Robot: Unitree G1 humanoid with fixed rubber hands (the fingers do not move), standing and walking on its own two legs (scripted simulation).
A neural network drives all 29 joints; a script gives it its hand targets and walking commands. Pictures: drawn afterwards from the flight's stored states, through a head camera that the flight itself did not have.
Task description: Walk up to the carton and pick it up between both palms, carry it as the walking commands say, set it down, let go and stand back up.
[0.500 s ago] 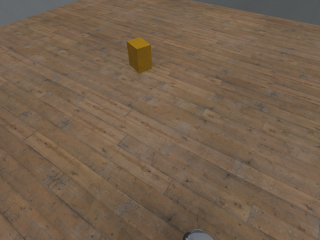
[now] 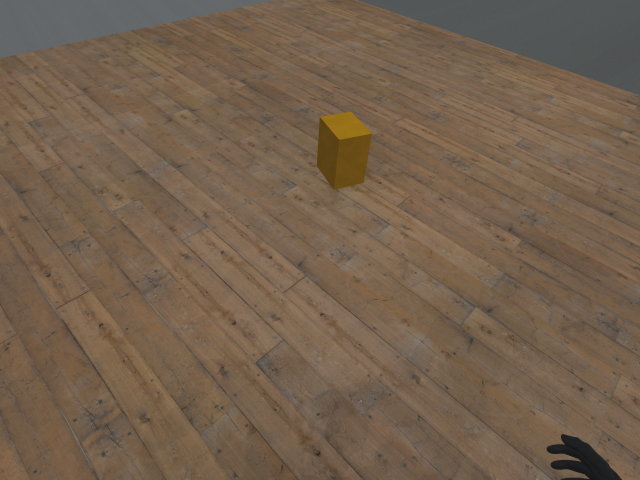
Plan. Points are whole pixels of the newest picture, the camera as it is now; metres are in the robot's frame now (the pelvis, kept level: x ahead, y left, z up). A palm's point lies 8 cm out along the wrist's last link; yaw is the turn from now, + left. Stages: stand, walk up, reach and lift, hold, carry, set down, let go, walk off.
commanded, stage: walk up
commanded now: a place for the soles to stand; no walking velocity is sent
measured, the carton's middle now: (342, 150) +1.71 -0.06 -0.61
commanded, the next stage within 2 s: none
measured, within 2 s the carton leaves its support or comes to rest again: neither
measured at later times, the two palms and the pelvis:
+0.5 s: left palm (182, 272) +0.47 +0.27 -0.07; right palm (587, 409) +0.28 -0.38 -0.10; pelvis +0.30 -0.04 +0.00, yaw -4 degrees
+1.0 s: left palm (188, 223) +0.62 +0.31 -0.10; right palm (511, 222) +0.63 -0.35 -0.05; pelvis +0.55 -0.01 +0.01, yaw -4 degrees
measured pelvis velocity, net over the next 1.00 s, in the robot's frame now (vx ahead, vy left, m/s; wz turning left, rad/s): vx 0.55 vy -0.01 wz -0.07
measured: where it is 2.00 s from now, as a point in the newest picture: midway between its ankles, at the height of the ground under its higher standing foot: (342, 282)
